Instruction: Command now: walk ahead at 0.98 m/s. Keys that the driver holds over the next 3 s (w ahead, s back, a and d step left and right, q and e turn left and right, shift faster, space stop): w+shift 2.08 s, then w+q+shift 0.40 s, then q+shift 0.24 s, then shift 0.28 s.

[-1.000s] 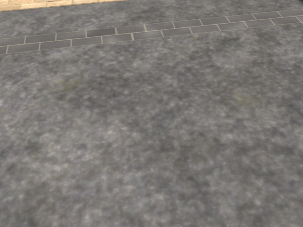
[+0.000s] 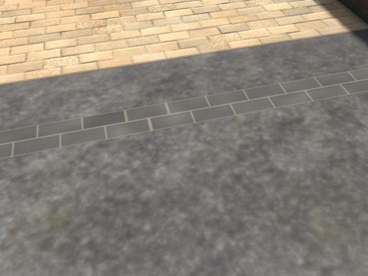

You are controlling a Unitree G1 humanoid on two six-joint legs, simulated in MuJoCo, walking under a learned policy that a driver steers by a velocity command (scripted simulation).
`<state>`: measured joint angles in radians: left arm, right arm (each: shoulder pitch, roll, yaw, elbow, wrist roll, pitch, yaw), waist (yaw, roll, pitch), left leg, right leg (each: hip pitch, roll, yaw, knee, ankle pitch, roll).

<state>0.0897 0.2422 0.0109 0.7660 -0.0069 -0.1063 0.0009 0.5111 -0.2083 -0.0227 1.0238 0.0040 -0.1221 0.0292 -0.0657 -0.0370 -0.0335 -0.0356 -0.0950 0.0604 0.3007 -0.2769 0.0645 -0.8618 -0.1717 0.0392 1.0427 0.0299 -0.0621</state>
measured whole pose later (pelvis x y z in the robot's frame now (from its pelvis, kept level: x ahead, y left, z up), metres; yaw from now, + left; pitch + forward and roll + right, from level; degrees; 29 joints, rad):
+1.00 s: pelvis +0.93 +0.02 +0.00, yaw +0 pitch +0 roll +2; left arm 0.12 0.26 0.02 0.76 -0.01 -0.10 0.00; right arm 0.49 -0.23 -0.03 0.96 0.00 -0.12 0.04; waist -0.07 -0.04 -0.01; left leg -0.06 -0.11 0.05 0.31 -0.24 0.08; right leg -0.77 -0.17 0.06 1.05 -0.07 -0.06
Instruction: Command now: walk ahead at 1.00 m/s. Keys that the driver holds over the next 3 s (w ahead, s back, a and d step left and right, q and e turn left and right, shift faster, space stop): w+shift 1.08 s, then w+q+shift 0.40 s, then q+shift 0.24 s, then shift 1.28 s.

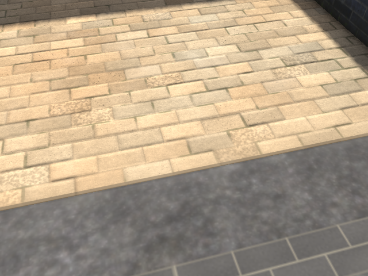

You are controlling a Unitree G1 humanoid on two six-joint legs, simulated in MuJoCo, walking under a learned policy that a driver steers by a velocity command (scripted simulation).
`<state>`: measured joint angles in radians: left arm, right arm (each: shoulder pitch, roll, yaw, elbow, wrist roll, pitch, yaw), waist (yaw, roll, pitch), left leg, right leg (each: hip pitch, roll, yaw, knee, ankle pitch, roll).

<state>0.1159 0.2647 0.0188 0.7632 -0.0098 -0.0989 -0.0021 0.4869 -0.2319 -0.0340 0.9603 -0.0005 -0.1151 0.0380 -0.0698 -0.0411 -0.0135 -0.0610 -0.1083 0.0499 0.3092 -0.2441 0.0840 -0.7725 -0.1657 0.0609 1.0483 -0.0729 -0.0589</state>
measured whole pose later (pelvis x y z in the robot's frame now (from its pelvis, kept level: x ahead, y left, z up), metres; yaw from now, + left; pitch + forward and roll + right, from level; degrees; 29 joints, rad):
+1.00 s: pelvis +0.96 +0.02 +0.00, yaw +0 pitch +0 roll +2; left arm 0.11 0.27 0.02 0.76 -0.01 -0.10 -0.01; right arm 0.49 -0.24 -0.04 0.95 0.00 -0.11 0.04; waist -0.07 -0.04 -0.01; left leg -0.07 -0.11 0.05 0.31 -0.24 0.08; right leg -0.74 -0.15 0.06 1.06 -0.13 -0.06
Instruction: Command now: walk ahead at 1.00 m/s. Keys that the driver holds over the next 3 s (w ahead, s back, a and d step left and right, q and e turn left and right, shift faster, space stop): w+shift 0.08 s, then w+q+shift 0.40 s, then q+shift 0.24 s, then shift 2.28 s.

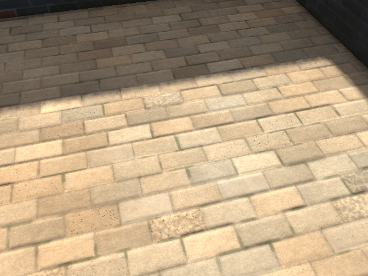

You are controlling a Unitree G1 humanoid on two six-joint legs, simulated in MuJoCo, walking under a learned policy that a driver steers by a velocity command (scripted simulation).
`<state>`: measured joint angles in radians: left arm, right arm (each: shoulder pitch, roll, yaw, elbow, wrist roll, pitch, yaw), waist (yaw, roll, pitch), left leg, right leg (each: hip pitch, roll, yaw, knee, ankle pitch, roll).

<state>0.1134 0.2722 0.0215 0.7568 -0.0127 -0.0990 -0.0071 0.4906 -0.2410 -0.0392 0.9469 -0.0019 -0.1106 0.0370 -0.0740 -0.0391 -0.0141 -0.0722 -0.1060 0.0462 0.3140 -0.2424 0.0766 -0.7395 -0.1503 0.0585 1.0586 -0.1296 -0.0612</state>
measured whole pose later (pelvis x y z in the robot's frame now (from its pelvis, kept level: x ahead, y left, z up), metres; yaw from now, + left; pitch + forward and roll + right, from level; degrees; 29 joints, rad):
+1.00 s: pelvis +0.74 +0.09 -0.01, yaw +36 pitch +2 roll -1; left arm 0.05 0.30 0.06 0.70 0.01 -0.02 0.05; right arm 0.21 -0.26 -0.05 0.66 -0.01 -0.01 -0.01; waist -0.03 -0.03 0.07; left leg -0.35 -0.15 -0.09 0.46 -0.12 0.12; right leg -0.70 -0.07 0.11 1.10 -0.29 0.09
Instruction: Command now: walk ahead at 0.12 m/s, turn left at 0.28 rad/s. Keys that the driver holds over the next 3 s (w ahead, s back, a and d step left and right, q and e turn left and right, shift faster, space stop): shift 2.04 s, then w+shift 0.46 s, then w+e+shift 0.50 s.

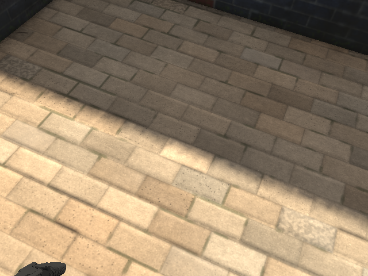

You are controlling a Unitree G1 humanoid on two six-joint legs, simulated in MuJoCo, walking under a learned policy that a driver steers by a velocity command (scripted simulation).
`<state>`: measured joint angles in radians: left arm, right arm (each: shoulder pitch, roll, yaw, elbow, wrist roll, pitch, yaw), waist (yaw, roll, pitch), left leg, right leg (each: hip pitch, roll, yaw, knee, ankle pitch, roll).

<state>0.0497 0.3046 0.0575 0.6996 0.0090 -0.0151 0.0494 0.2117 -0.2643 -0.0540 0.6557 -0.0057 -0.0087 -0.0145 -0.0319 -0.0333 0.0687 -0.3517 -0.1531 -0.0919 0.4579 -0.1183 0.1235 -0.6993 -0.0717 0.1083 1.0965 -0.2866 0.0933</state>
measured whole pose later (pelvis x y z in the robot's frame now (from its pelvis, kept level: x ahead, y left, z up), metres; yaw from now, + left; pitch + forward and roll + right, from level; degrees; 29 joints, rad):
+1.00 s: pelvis +0.09 -0.08 +0.00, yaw +2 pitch -1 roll +0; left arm 0.15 0.22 0.04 0.87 0.01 -0.02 0.01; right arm 0.24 -0.20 -0.05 0.76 -0.01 0.01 -0.04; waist 0.01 0.00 0.03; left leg -0.18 -0.06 -0.14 0.54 -0.33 0.01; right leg -0.25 0.02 0.02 0.53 -0.27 -0.01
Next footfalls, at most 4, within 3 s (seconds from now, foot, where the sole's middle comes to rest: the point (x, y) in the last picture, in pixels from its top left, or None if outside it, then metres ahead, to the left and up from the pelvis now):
0.20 right None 0.14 -0.20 -0.77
2.34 left None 0.14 0.07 -0.77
2.82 right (223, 229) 0.60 -0.18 -0.77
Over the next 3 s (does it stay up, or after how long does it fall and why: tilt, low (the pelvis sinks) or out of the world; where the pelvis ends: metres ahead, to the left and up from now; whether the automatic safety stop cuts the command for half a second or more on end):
stays up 0.55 -0.13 0.00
